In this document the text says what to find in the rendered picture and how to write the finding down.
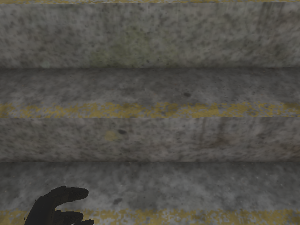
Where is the robot left hand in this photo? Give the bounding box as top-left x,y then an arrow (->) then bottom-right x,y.
24,186 -> 94,225

